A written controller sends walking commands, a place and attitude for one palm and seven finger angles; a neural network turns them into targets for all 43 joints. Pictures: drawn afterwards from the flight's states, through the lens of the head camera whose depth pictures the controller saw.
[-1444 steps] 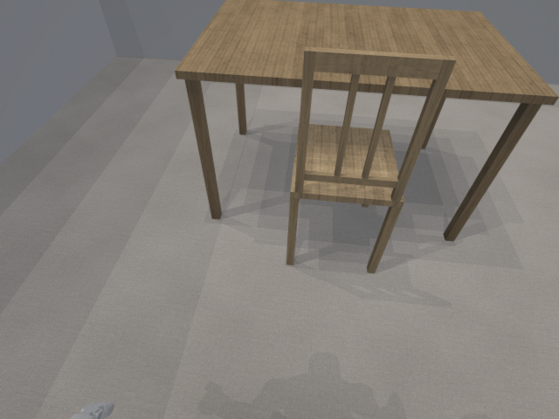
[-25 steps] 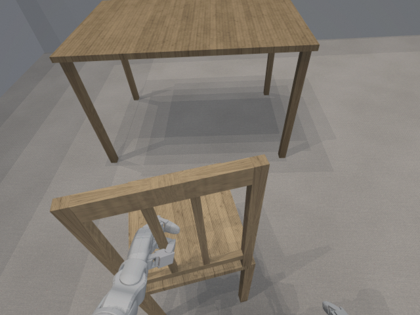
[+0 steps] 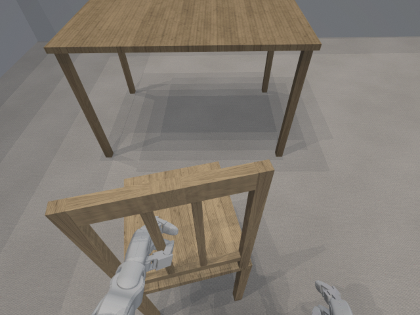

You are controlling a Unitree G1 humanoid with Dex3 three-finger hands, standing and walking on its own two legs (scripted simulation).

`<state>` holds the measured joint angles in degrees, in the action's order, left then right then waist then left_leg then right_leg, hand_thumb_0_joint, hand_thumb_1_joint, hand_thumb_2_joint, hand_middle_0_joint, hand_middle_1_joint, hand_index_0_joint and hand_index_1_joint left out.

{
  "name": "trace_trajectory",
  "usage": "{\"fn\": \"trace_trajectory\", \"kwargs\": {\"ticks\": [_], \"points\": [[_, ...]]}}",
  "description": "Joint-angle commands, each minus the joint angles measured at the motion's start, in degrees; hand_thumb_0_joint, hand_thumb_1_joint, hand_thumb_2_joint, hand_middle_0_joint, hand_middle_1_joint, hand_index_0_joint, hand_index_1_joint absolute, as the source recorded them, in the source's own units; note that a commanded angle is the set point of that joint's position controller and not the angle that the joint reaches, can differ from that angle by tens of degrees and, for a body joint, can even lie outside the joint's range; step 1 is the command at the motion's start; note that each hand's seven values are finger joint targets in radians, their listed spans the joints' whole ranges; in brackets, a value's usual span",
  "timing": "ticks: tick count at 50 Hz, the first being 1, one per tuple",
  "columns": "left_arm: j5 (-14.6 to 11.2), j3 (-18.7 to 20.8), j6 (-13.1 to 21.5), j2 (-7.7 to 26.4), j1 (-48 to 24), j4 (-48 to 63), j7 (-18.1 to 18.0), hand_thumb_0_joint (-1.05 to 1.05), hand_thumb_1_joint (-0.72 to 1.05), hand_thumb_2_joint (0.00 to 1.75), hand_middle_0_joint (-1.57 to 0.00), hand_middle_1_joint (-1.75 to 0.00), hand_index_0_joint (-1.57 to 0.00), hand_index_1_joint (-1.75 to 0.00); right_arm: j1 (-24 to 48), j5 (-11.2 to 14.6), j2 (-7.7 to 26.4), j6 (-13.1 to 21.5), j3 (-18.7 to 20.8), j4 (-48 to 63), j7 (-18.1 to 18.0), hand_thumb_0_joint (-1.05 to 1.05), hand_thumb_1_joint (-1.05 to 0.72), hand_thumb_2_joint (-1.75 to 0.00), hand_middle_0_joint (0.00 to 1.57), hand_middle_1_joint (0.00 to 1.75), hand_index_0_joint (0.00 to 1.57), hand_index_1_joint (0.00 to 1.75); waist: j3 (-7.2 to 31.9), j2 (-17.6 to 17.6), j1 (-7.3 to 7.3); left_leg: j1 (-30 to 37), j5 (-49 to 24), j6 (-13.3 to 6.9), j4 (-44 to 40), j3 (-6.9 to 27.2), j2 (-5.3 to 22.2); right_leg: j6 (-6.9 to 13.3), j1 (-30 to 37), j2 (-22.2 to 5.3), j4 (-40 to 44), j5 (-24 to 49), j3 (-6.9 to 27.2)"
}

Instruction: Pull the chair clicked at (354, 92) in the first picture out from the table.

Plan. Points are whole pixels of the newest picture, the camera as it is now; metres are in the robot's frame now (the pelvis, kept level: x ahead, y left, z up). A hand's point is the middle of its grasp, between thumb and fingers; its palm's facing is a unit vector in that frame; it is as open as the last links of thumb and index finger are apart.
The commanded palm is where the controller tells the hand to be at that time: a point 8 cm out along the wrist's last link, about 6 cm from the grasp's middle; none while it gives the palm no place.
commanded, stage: open the thumb and straighten the fingers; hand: left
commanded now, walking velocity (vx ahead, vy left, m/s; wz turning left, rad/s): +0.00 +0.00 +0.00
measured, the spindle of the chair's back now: (160, 246) +0.28 +0.12 -0.07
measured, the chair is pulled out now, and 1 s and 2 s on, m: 0.66 0.66 0.66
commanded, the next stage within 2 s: draw the fingers out of the gap in 0.70 s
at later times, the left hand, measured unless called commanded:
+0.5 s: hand (162, 253) +0.25 +0.11 -0.05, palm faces -0.09 -0.98 -0.17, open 14.9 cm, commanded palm +0.24 +0.17 -0.03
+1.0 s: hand (153, 270) +0.22 +0.13 -0.05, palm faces -0.06 -0.98 -0.19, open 17.5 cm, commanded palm +0.20 +0.17 -0.03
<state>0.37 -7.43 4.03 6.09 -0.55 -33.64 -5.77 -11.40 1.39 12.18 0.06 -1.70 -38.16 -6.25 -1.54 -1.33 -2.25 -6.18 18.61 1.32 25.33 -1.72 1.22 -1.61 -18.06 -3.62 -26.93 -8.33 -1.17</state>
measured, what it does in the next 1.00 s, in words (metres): stands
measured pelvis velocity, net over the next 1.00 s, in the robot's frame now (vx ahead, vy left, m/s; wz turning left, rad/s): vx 0.03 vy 0.00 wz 0.06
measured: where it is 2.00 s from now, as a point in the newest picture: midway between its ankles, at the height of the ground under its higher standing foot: outside the picture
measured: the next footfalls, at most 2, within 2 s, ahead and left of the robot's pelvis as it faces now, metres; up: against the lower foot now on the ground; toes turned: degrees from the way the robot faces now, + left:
none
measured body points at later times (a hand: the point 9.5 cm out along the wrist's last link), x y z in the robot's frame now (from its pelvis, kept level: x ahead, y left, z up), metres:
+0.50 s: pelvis +0.01 +0.00 -0.02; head +0.04 -0.03 +0.43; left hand +0.26 +0.16 -0.04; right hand +0.17 -0.24 -0.12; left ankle -0.06 +0.13 -0.74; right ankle +0.06 -0.14 -0.74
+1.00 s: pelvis +0.03 +0.00 -0.03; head +0.05 -0.02 +0.41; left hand +0.22 +0.18 -0.04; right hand +0.20 -0.24 -0.11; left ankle -0.06 +0.13 -0.74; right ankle +0.06 -0.14 -0.74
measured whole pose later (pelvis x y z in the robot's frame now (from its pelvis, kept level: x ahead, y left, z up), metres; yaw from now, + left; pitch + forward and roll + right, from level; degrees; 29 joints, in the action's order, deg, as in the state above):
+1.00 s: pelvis +0.03 +0.00 -0.03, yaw +3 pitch +9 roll +0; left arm 1.1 -7.4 -10.8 9.3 21.7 3.4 -0.6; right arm -15.9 1.6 14.7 8.7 -0.6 -28.9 -4.4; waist 7.3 -3.2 -1.6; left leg -25.6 29.9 1.4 46.1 2.0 1.0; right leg -1.7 -35.6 -5.1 -46.0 -19.5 -3.9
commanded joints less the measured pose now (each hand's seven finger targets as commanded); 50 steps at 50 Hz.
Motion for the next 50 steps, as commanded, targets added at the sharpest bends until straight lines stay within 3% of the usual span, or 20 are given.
{"fn": "trace_trajectory", "kwargs": {"ticks": [1,2,3,5,9,10,16,19,22,23,24,28,33,35,36,39,40,41,44,50], "points": [[-0.7,2.6,1.6,5.4,-7.2,16.0,1.9,0.0,0.54,0.73,-0.5,-1.45,-0.5,-1.45,3.4,1.4,8.4,4.0,3.8,8.8,1.6,0.0,-0.9,-0.9,0.2,0.3,0.2,0.3,14.2,8.1,0.78,-14.7,-10.0,-1.3,-1.2,0.2,1.0,3.1,10.8,-0.4,-1.7,6.1,-1.1],[-0.7,4.1,1.9,7.4,-10.5,20.2,1.8,0.0,0.42,0.67,-0.5,-1.45,-0.5,-1.45,3.4,1.5,8.1,4.8,3.8,9.4,1.8,0.0,-0.9,-0.9,0.2,0.3,0.2,0.3,14.7,4.6,0.45,-14.8,-8.8,-1.3,-0.6,0.0,0.2,2.9,9.6,-0.1,-1.6,4.4,-0.7],[-0.6,3.8,1.5,6.8,-9.0,21.0,2.1,0.0,0.3,0.61,-0.5,-1.45,-0.5,-1.45,3.6,1.3,7.6,5.8,3.8,9.8,2.1,0.0,-0.9,-0.9,0.2,0.3,0.2,0.3,14.5,0.4,0.92,-15.5,-8.0,-1.0,-0.2,-0.4,-0.2,3.1,8.3,0.0,-2.0,2.6,-0.7],[-0.1,3.7,0.8,6.9,-8.7,22.2,2.5,0.0,0.05,0.49,-0.5,-1.45,-0.5,-1.45,2.7,1.0,7.5,7.0,3.6,9.7,2.5,0.0,-0.9,-0.9,0.2,0.3,0.2,0.3,14.6,-2.7,0.68,-16.3,-8.5,-0.6,1.1,-0.4,-0.5,3.3,6.3,0.2,-2.7,2.5,-1.1],[-0.2,2.2,-2.5,4.9,-5.4,20.7,3.4,0.0,-0.43,0.26,-0.47,-1.38,-0.47,-1.38,2.0,1.0,8.1,8.3,3.5,10.4,3.1,0.0,-0.9,-0.9,0.2,0.3,0.2,0.3,12.7,1.2,0.25,-19.9,-5.6,-1.0,3.0,-0.1,-0.6,2.8,3.0,0.5,-4.1,-0.5,-2.1],[-0.5,5.8,-2.7,9.3,-8.2,26.6,3.2,0.0,-0.55,0.2,-0.45,-1.3,-0.45,-1.3,2.3,1.1,8.6,8.6,3.8,11.1,3.0,0.0,-0.9,-0.9,0.2,0.3,0.2,0.3,16.4,-0.2,1.18,-19.1,-5.6,-1.0,2.9,0.0,-0.8,2.8,5.0,0.3,-4.4,-0.6,-1.7],[-1.7,3.9,-6.7,5.4,-2.9,26.1,4.2,0.0,-0.55,0.2,-0.3,-0.87,-0.3,-0.87,2.1,1.0,8.9,9.9,3.7,12.1,2.3,0.0,-0.9,-0.9,0.2,0.3,0.2,0.3,15.3,6.0,0.86,-21.6,-6.0,-1.2,5.1,0.3,-0.7,2.3,3.4,0.6,-6.5,0.2,-2.6],[-1.3,1.4,-7.3,3.3,-3.5,29.9,4.7,0.0,-0.55,0.2,-0.22,-0.65,-0.22,-0.65,1.3,0.7,8.6,10.8,3.8,12.9,2.1,0.0,-0.9,-0.9,0.2,0.3,0.2,0.3,17.3,4.0,0.3,-20.8,-7.8,-1.2,6.8,0.2,-1.0,2.0,2.1,0.4,-8.3,2.2,-2.9],[-0.9,3.2,-7.5,5.8,-2.8,32.0,4.6,0.0,-0.55,0.2,-0.15,-0.43,-0.15,-0.43,0.6,0.5,8.9,11.2,3.8,13.0,1.7,0.0,-0.9,-0.9,0.2,0.3,0.2,0.3,18.1,5.1,0.25,-21.3,-8.6,-1.1,8.2,0.5,-1.1,2.0,1.9,0.4,-9.7,3.1,-3.1],[-0.6,2.5,-7.5,5.3,-3.4,33.0,4.5,0.0,-0.55,0.2,-0.13,-0.36,-0.13,-0.36,0.7,0.4,8.7,11.4,3.6,13.2,1.6,0.0,-0.9,-0.9,0.2,0.3,0.2,0.3,18.0,3.6,0.12,-21.3,-8.8,-1.1,8.7,0.4,-1.3,2.0,1.3,0.4,-10.1,3.3,-3.0],[-0.4,7.1,-7.5,9.8,-1.2,33.4,4.1,0.0,-0.55,0.2,-0.1,-0.29,-0.1,-0.29,0.0,0.4,9.0,11.4,3.8,13.3,1.5,0.0,-0.9,-0.9,0.2,0.3,0.2,0.3,18.9,4.2,1.14,-21.7,-8.9,-1.1,8.7,0.6,-1.3,2.0,2.3,0.4,-10.5,3.3,-2.8],[0.4,3.4,-8.4,6.6,0.1,36.2,4.0,0.0,-0.55,0.2,0.0,0.0,0.0,0.0,0.0,0.1,8.4,11.7,3.3,13.9,1.3,0.0,-0.9,-0.9,0.2,0.3,0.2,0.3,18.0,2.3,0.31,-21.1,-11.3,-1.0,10.2,0.7,-1.3,2.2,0.7,0.2,-11.9,5.9,-3.3],[-0.3,2.0,-10.6,5.2,3.6,36.9,5.1,0.0,-0.55,0.2,0.0,0.0,0.0,0.0,-0.2,0.1,8.7,11.7,3.2,14.8,1.2,0.0,-0.9,-0.9,0.2,0.3,0.2,0.3,18.2,5.3,-0.12,-22.6,-11.2,-1.3,11.9,1.0,-1.5,1.9,0.7,0.1,-12.7,7.3,-3.7],[-0.3,3.1,-11.2,6.5,4.2,38.2,5.3,0.0,-0.55,0.2,0.0,0.0,0.0,0.0,-0.3,0.1,8.8,11.7,3.3,15.1,1.1,0.0,-0.9,-0.9,0.2,0.3,0.2,0.3,18.6,4.8,0.1,-22.9,-11.4,-1.3,12.4,1.1,-1.6,1.9,0.8,0.1,-13.2,7.7,-3.7],[-0.1,3.2,-11.4,7.0,5.0,39.5,5.4,0.0,-0.55,0.2,0.0,0.0,0.0,0.0,-0.1,0.1,8.8,11.7,3.2,15.4,1.2,0.0,-0.9,-0.9,0.2,0.3,0.2,0.3,18.7,2.5,0.41,-22.7,-12.1,-1.2,12.6,1.1,-1.6,2.2,1.0,0.0,-13.2,8.4,-3.5],[0.4,2.7,-11.5,6.5,7.6,41.9,5.1,0.0,-0.55,0.2,0.0,0.0,0.0,0.0,-0.7,0.0,8.5,11.8,3.2,16.0,1.3,0.0,-0.9,-0.9,0.2,0.3,0.2,0.3,18.9,3.0,0.32,-22.6,-13.0,-1.1,13.3,1.1,-1.5,2.1,0.2,0.0,-14.1,9.0,-3.9],[0.5,5.4,-11.5,9.4,8.0,41.7,4.9,0.0,-0.55,0.2,0.0,0.0,0.0,0.0,-1.1,-0.1,8.7,11.6,3.2,16.0,1.1,0.0,-0.9,-0.9,0.2,0.3,0.2,0.3,18.8,3.0,0.57,-23.4,-12.9,-1.1,13.5,1.2,-1.6,2.1,0.3,0.0,-14.4,9.0,-3.8],[0.6,5.0,-11.7,8.8,11.3,42.0,4.9,0.0,-0.55,0.2,0.0,0.0,0.0,0.0,-0.5,-0.1,8.6,11.5,3.2,16.4,1.2,0.0,-0.9,-0.9,0.2,0.3,0.2,0.3,18.2,3.1,1.24,-23.9,-12.8,-1.1,13.3,1.2,-1.6,2.4,0.5,0.0,-14.4,8.8,-3.8],[0.6,2.8,-11.7,6.7,15.8,45.7,4.8,0.0,-0.55,0.2,0.0,0.0,0.0,0.0,-0.5,0.0,8.0,11.6,3.2,17.7,1.3,0.0,-0.9,-0.9,0.2,0.3,0.2,0.3,18.0,2.7,0.98,-24.1,-12.4,-1.0,13.8,1.1,-1.6,2.3,0.0,-0.1,-14.8,8.5,-3.9],[0.9,1.6,-11.7,6.9,23.4,52.8,4.5,0.0,-0.55,0.2,0.0,0.0,0.0,0.0,-0.7,0.0,7.7,12.4,3.4,19.1,1.0,0.0,-0.9,-0.9,0.2,0.3,0.2,0.3,17.8,3.1,0.67,-25.0,-11.9,-1.2,15.3,1.9,-1.6,2.2,-1.9,0.1,-15.9,6.9,-4.4]]}}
